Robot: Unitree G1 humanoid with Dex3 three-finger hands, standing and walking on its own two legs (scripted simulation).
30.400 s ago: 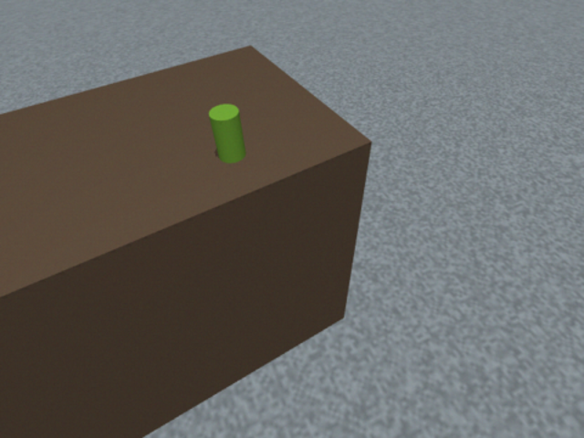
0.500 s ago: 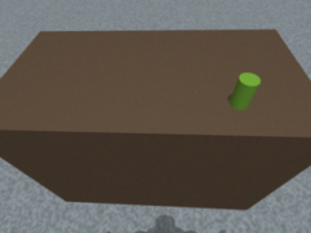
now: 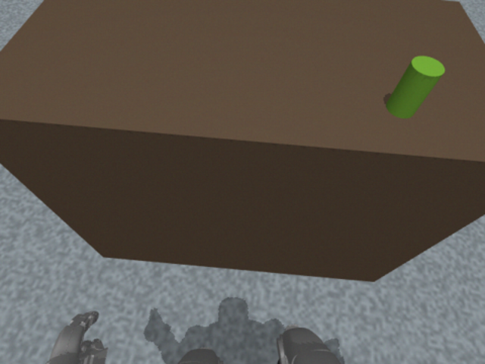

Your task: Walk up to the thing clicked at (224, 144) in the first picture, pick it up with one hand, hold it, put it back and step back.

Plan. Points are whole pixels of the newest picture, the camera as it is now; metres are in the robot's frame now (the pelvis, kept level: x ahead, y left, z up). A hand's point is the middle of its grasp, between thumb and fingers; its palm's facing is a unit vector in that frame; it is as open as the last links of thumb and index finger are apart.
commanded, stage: step back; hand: right
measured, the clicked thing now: (413, 88) +0.56 -0.29 +0.10
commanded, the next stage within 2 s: none
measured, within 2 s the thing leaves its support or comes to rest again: neither
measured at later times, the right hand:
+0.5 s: hand out of the picture -0.02 -0.28 -0.15, palm faces +0.09 +0.94 -0.33, open 7.4 cm
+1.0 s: hand out of the picture -0.18 -0.25 -0.12, palm faces -0.02 +0.90 -0.43, open 7.4 cm
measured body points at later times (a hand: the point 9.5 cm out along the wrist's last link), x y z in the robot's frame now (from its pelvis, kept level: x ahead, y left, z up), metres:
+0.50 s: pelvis -0.11 -0.02 +0.01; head -0.06 -0.05 +0.46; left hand +0.00 +0.29 -0.09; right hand -0.02 -0.33 -0.12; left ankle -0.08 +0.13 -0.65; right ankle -0.10 -0.11 -0.72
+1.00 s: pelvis -0.26 +0.01 +0.01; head -0.22 +0.04 +0.46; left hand -0.15 +0.33 -0.12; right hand -0.18 -0.30 -0.09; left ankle -0.21 +0.12 -0.72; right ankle -0.29 -0.13 -0.62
